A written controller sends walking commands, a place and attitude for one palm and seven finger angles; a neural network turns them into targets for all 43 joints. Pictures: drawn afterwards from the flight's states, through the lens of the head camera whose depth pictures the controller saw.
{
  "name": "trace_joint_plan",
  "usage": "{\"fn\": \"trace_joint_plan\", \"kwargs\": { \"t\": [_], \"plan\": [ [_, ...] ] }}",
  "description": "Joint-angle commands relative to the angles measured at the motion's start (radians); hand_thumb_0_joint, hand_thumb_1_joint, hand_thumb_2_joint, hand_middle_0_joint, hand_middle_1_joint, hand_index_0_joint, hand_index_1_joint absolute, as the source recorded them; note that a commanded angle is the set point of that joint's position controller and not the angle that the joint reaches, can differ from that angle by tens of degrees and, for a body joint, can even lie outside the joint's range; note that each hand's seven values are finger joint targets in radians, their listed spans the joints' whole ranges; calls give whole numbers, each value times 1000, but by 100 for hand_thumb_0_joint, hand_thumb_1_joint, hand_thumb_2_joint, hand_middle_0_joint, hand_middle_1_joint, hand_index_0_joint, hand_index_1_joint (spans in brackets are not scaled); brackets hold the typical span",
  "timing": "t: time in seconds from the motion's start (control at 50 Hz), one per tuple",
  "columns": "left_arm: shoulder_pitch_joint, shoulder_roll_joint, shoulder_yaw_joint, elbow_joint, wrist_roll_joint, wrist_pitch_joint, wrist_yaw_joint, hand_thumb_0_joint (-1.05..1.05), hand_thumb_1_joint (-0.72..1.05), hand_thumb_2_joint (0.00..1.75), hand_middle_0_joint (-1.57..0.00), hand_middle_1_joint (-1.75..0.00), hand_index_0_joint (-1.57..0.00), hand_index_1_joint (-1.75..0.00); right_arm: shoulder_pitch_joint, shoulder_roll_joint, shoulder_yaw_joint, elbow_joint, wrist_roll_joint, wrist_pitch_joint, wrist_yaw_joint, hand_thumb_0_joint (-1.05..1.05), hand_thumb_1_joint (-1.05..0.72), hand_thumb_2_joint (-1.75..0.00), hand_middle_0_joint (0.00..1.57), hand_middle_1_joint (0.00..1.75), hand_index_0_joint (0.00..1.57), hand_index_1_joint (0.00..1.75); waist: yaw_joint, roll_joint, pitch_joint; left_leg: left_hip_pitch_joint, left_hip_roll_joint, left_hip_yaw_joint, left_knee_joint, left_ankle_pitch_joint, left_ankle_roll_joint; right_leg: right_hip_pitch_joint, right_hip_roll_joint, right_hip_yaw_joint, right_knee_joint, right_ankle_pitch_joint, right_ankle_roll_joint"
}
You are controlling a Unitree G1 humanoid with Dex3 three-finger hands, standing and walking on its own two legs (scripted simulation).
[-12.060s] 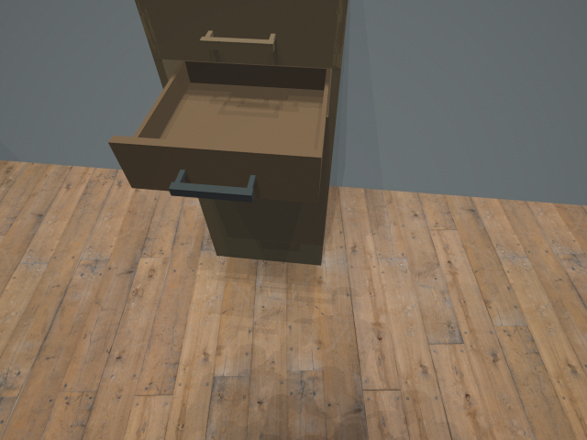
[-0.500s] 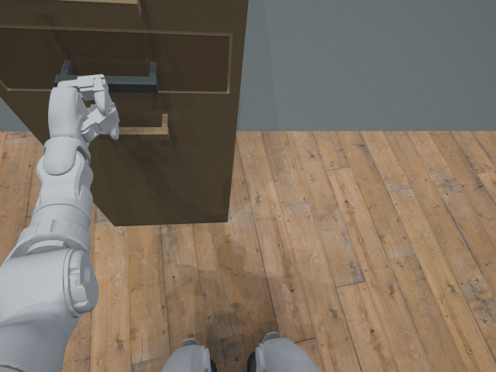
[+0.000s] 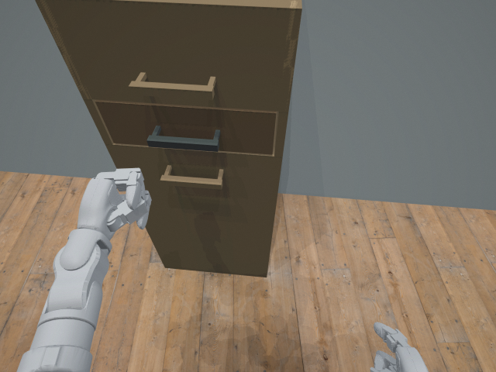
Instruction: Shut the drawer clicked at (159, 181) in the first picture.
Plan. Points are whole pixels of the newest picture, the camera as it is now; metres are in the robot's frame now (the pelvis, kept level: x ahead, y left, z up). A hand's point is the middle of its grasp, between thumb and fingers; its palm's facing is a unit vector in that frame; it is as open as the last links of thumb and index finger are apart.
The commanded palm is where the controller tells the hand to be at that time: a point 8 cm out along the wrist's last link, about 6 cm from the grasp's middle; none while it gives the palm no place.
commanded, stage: draw the hand back to the body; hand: left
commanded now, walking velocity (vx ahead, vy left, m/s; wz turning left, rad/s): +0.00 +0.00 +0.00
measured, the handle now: (185, 137) +0.58 +0.16 +0.03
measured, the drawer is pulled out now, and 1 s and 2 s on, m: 0.00 0.00 0.00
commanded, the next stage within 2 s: step back with the hand held close in 0.86 s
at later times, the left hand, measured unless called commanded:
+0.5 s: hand (68, 264) +0.22 +0.22 +0.16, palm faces +0.31 -0.89 -0.32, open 3.3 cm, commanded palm +0.17 +0.26 +0.18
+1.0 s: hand (22, 305) +0.17 +0.23 +0.18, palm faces +0.38 -0.84 -0.37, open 3.3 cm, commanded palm +0.12 +0.27 +0.20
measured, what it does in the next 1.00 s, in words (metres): stands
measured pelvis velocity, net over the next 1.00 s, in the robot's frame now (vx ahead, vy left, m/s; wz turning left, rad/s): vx -0.01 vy -0.01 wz -0.01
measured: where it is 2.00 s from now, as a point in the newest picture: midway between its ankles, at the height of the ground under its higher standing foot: outside the picture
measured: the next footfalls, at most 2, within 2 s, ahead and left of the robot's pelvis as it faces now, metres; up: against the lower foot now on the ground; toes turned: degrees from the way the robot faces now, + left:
none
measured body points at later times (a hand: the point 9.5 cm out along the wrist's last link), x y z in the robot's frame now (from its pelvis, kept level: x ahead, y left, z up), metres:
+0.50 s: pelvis -0.01 -0.01 +0.03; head -0.02 -0.03 +0.48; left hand +0.20 +0.26 +0.18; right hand +0.17 -0.23 -0.06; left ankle -0.02 +0.07 -0.71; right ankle -0.03 -0.10 -0.71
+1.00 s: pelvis -0.01 -0.01 +0.03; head -0.04 -0.03 +0.48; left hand +0.14 +0.27 +0.20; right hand +0.17 -0.23 -0.05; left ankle -0.02 +0.07 -0.71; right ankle -0.03 -0.10 -0.71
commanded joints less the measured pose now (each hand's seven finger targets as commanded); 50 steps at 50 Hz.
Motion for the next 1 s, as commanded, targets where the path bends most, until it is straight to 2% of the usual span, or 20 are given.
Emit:
{"fn": "trace_joint_plan", "kwargs": {
  "t": [0.0, 0.02, 0.08, 0.12, 0.2, 0.22, 0.26, 0.32, 0.34, 0.42, 0.44, 0.58, 0.62, 0.64, 0.66, 0.74, 0.78, 0.9, 0.96, 0.98],
  "plan": [
    [-189, 165, 12, -390, 83, -2, 161, 0, 90, 90, -140, -160, -140, -160, -99, -93, -40, -149, -2, -43, -35, 0, -90, -90, 20, 30, 20, 30, 20, 1, -179, 265, 45, -82, -180, 346, -45, 141, -34, 78, -150, 302, -3],
    [-161, 154, -14, -423, 96, 14, 196, 0, 90, 90, -140, -160, -140, -160, -114, -95, -34, -143, -1, -40, -40, 0, -90, -90, 20, 30, 20, 30, 25, -7, -156, 265, 50, -88, -206, 320, -41, 165, -34, 80, -171, 288, -5],
    [-69, 157, 1, -443, 122, 55, 263, 0, 90, 90, -140, -160, -140, -160, -134, -90, -23, -126, -5, -27, -54, 0, -90, -90, 20, 30, 20, 30, 26, -14, -88, 291, 51, -81, -266, 287, -39, 219, -39, 83, -224, 281, -2],
    [-52, 184, 25, -471, 132, 66, 287, 0, 90, 90, -140, -160, -140, -160, -146, -92, -21, -113, -12, -25, -62, 0, -90, -90, 20, 30, 20, 30, 30, -64, -63, 304, 51, -79, -299, 266, -33, 255, -38, 86, -260, 265, 1],
    [30, 185, 44, -608, 145, 69, 315, 0, 90, 90, -140, -160, -140, -160, -172, -76, -13, -110, -22, -45, -64, 0, -90, -90, 20, 30, 20, 30, 41, 13, -79, 394, 47, -72, -341, 334, -35, 326, -46, 87, -299, 326, -2],
    [64, 203, 58, -635, 148, 68, 319, 0, 90, 90, -140, -160, -140, -160, -177, -80, -13, -104, -26, -51, -62, 0, -90, -90, 20, 30, 20, 30, 49, -1, -75, 396, 49, -71, -348, 353, -34, 347, -44, 88, -310, 337, -4],
    [138, 171, 44, -687, 148, 68, 321, 0, 90, 90, -140, -160, -140, -160, -183, -72, -11, -104, -30, -62, -57, 0, -90, -90, 20, 30, 20, 30, 51, 38, -52, 425, 50, -72, -366, 381, -39, 355, -45, 83, -322, 351, -4],
    [253, 181, 70, -734, 152, 68, 325, 0, 90, 90, -140, -160, -140, -160, -188, -76, -18, -96, -37, -74, -48, 0, -90, -90, 20, 30, 20, 30, 59, -14, -15, 426, 51, -67, -377, 407, -37, 373, -41, 83, -343, 368, -3],
    [289, 180, 81, -748, 150, 68, 326, 0, 90, 90, -140, -160, -140, -160, -190, -73, -19, -97, -39, -75, -47, 0, -90, -90, 20, 30, 20, 30, 61, -8, -13, 425, 49, -63, -381, 408, -37, 385, -45, 84, -345, 373, -1],
    [393, 191, 113, -828, 153, 60, 327, 0, 90, 90, -140, -160, -140, -160, -197, -74, -26, -93, -44, -87, -40, 0, -90, -90, 20, 30, 20, 30, 68, -15, 25, 426, 49, -63, -388, 391, -36, 378, -41, 87, -365, 351, -1],
    [405, 187, 115, -869, 153, 53, 329, 0, 90, 90, -140, -160, -140, -160, -199, -69, -26, -95, -43, -92, -38, 0, -90, -90, 20, 30, 20, 30, 66, 9, 21, 428, 48, -65, -391, 381, -38, 386, -45, 88, -363, 340, -1],
    [612, 208, 186, -986, 147, 29, 338, 0, 90, 90, -140, -160, -140, -160, -196, -64, -38, -94, -45, -127, -39, 0, -90, -90, 20, 30, 20, 30, 78, -23, 59, 411, 49, -59, -378, 350, -32, 365, -49, 98, -381, 313, 4],
    [653, 226, 214, -1018, 150, 22, 340, 0, 90, 90, -140, -160, -140, -160, -195, -66, -42, -90, -44, -139, -41, 0, -90, -90, 20, 30, 20, 30, 83, -19, 69, 411, 50, -59, -371, 342, -33, 350, -43, 107, -396, 297, 2],
    [667, 222, 213, -1043, 149, 18, 342, 0, 90, 90, -140, -160, -140, -160, -192, -65, -41, -94, -42, -144, -42, 0, -90, -90, 20, 30, 20, 30, 80, 21, 67, 410, 51, -58, -373, 335, -34, 356, -48, 109, -386, 295, 2],
    [691, 227, 228, -1055, 148, 13, 344, 0, 90, 90, -140, -160, -140, -160, -191, -61, -41, -93, -42, -150, -42, 0, -90, -90, 20, 30, 20, 30, 85, 18, 67, 407, 51, -63, -374, 335, -36, 357, -47, 105, -384, 293, 1],
    [673, 179, 184, -990, 155, 20, 343, 0, 90, 90, -140, -160, -140, -160, -180, -67, -46, -73, -47, -155, -47, 0, -90, -90, 20, 30, 20, 30, 67, -36, 133, 402, 50, -60, -375, 298, -28, 308, -47, 107, -399, 248, 5],
    [646, 184, 185, -994, 158, 17, 346, 0, 90, 90, -140, -160, -140, -160, -182, -68, -47, -74, -47, -156, -51, 0, -90, -90, 20, 30, 20, 30, 69, -36, 131, 404, 49, -62, -377, 272, -25, 302, -49, 109, -403, 213, 6],
    [636, 206, 204, -1038, 161, 7, 355, 0, 90, 90, -140, -160, -140, -160, -188, -63, -39, -75, -51, -175, -56, 0, -90, -90, 20, 30, 20, 30, 86, 27, 86, 413, 46, -71, -383, 292, -31, 345, -50, 108, -392, 237, -2],
    [644, 200, 203, -1038, 161, 13, 352, 0, 90, 90, -140, -160, -140, -160, -186, -63, -38, -75, -53, -175, -54, 0, -90, -90, 20, 30, 20, 30, 87, 28, 96, 406, 50, -74, -391, 307, -37, 355, -46, 104, -385, 253, -3],
    [491, 377, 385, -1156, 166, -41, 361, 0, 90, 90, -140, -160, -140, -160, -178, -97, -48, -109, -48, -152, -48, 0, -90, -90, 20, 30, 20, 30, 50, 2, 146, 331, 67, -109, -366, 234, -5, 280, -96, 246, -429, 293, 6]
  ]
}}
